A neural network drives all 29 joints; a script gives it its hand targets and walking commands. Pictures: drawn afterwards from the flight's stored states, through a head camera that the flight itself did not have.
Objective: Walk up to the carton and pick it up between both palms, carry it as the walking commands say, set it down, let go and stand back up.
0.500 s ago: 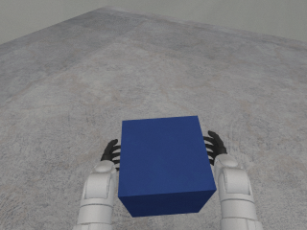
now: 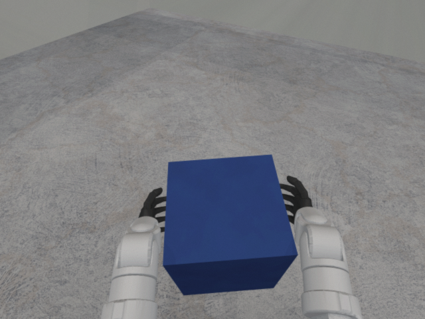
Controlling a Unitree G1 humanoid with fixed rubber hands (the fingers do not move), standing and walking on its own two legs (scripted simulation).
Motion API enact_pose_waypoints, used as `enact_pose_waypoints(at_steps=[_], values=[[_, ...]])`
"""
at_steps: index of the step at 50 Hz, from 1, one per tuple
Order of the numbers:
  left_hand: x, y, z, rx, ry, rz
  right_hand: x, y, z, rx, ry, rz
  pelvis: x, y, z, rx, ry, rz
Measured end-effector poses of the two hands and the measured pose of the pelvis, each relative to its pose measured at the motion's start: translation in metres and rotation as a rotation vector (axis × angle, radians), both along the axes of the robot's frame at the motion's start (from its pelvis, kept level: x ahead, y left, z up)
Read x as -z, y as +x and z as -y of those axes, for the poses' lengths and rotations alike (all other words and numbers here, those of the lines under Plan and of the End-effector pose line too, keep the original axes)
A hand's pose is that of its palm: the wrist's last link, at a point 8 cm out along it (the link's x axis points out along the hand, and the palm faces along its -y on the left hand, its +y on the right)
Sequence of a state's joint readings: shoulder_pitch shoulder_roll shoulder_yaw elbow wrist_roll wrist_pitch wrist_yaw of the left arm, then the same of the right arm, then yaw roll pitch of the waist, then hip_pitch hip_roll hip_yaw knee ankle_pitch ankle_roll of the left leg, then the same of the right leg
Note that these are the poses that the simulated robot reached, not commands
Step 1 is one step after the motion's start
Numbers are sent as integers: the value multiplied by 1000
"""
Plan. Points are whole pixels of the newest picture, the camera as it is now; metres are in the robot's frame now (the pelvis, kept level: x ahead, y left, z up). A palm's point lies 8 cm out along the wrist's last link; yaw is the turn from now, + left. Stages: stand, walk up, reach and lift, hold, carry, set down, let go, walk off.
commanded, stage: hold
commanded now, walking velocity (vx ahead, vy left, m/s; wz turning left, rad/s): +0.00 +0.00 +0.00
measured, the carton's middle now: (224, 229) +0.30 +0.00 -0.02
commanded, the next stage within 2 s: carry in 1.04 s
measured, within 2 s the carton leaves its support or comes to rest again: neither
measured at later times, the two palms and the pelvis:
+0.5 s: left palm (151, 228) +0.27 +0.14 +0.04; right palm (306, 217) +0.29 -0.16 +0.06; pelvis +0.01 -0.01 +0.00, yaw +0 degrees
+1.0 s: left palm (149, 226) +0.27 +0.15 +0.03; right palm (302, 215) +0.29 -0.15 +0.05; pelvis +0.00 -0.01 +0.00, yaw +0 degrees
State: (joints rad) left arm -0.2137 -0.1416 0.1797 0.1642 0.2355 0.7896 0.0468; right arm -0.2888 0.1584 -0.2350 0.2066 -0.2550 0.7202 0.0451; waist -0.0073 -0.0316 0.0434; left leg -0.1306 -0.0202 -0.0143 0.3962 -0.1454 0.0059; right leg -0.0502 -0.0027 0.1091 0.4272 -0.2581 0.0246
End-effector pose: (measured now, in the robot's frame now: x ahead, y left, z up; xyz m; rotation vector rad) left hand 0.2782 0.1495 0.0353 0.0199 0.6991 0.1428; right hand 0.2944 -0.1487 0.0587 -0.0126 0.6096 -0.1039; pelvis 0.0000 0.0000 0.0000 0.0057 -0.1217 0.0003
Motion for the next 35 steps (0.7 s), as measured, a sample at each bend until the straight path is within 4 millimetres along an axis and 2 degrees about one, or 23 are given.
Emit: enact_pose_waypoints(at_steps=[9, 16, 27, 35], values=[[-1, 6, 5, 35, 20, -10, 5, -4, 6, 19, -4, -11, -2, 7, -5, 14, 2, -5], [-2, 3, 8, 41, 29, -9, 5, -8, 9, 12, -11, -9, -3, 10, -2, 19, 7, -10], [1, -9, 8, 1, 22, -12, 4, -7, 8, -25, -15, -13, -3, 6, 9, 2, 6, -6], [-1, -8, 10, -7, 17, -4, 4, -5, 10, -20, -4, -7, -1, 1, 13, -11, 3, -1]])
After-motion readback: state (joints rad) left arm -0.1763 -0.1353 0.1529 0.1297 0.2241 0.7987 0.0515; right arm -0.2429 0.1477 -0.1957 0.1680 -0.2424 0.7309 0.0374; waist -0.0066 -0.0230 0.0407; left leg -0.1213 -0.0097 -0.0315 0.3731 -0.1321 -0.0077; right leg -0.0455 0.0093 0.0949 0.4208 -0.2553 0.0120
